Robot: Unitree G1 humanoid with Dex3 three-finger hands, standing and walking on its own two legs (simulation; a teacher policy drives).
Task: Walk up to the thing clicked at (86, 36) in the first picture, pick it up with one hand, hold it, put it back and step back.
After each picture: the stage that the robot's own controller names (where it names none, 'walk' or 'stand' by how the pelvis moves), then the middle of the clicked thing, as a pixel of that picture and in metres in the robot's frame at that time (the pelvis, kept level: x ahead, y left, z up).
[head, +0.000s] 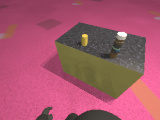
stand; (84, 40) +0.82 +0.12 -0.03
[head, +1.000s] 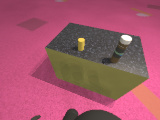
walk; (81, 44) +0.69 +0.13 -0.01
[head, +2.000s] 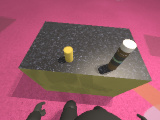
stand; (68, 54) +0.47 +0.20 +0.00
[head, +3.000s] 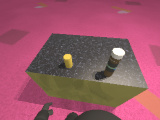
stand; (68, 61) +0.47 +0.23 -0.02
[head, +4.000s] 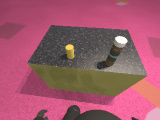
stand; (70, 52) +0.54 +0.22 -0.01
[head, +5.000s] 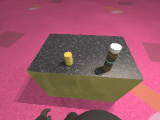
stand; (68, 58) +0.51 +0.23 -0.03
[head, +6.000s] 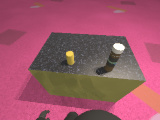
stand; (70, 58) +0.52 +0.21 -0.03
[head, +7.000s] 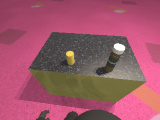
stand; (70, 58) +0.51 +0.21 -0.03
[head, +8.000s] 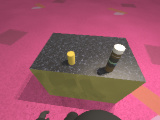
stand; (71, 58) +0.52 +0.20 -0.03
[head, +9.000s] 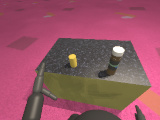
rise first; (73, 61) +0.52 +0.23 -0.02
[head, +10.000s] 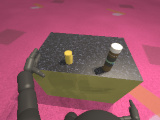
go down; (68, 57) +0.53 +0.21 -0.01
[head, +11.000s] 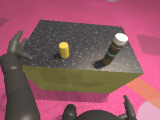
go down; (64, 50) +0.52 +0.21 +0.02
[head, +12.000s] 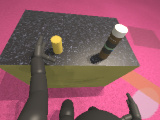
close in; (57, 45) +0.52 +0.22 +0.05
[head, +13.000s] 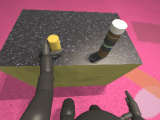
close; (55, 44) +0.51 +0.22 +0.06
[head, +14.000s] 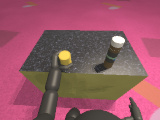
lift; (65, 60) +0.37 +0.17 +0.13
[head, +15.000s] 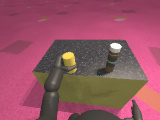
lift; (69, 63) +0.33 +0.15 +0.18
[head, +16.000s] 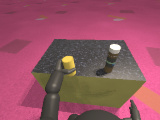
hold; (69, 66) +0.33 +0.16 +0.14
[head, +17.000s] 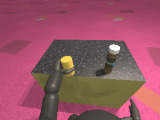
hold; (68, 66) +0.33 +0.17 +0.14
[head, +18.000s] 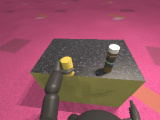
crouch; (67, 66) +0.33 +0.17 +0.13
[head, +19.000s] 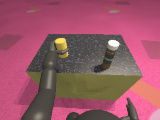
crouch; (62, 48) +0.45 +0.21 +0.17
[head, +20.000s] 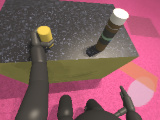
lower; (46, 37) +0.53 +0.24 +0.07
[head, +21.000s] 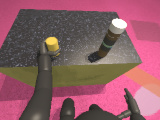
lower; (53, 47) +0.49 +0.23 +0.06
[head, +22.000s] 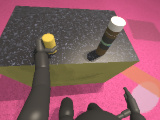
lower; (50, 44) +0.51 +0.23 +0.06
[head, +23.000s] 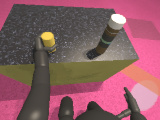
lower; (49, 42) +0.51 +0.23 +0.07
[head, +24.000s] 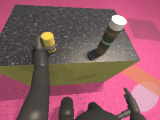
loosen; (49, 42) +0.51 +0.24 +0.06
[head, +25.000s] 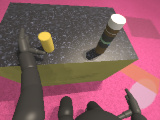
withdraw; (47, 42) +0.51 +0.24 +0.06
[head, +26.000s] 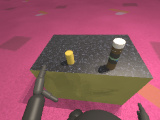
sink last; (70, 57) +0.51 +0.23 +0.03
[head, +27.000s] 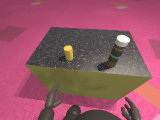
stand; (68, 53) +0.51 +0.23 +0.03
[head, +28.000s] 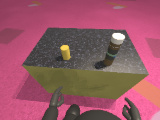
stand; (65, 52) +0.52 +0.25 +0.04
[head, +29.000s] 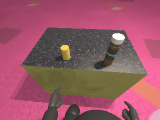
stand; (65, 52) +0.52 +0.24 +0.04
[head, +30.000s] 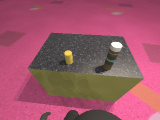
stand; (68, 57) +0.52 +0.23 -0.02
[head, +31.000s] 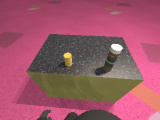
stand; (68, 59) +0.50 +0.23 -0.03
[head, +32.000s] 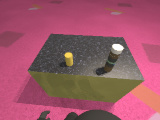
stand; (69, 59) +0.51 +0.22 -0.03
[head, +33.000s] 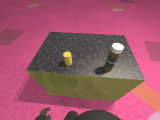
walk; (67, 58) +0.50 +0.23 -0.02
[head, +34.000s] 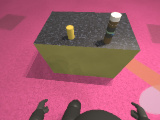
walk; (70, 32) +0.73 +0.27 +0.00
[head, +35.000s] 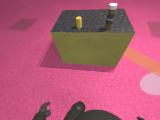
walk; (78, 22) +1.03 +0.25 -0.01
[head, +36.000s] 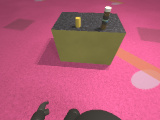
stand; (77, 22) +1.15 +0.25 -0.01
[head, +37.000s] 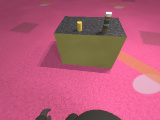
stand; (79, 26) +1.14 +0.24 -0.03
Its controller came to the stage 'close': yes
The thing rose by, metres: 0.23
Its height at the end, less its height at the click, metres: +0.00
